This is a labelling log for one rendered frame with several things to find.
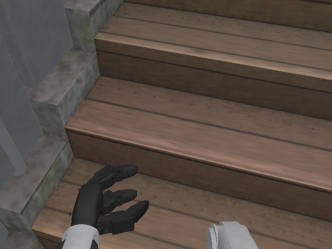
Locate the robot left hand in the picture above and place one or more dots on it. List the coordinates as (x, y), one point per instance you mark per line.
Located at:
(92, 204)

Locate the robot right thigh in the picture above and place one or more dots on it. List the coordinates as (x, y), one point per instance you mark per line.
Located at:
(229, 235)

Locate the robot left forearm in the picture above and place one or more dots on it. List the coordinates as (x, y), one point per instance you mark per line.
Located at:
(80, 237)

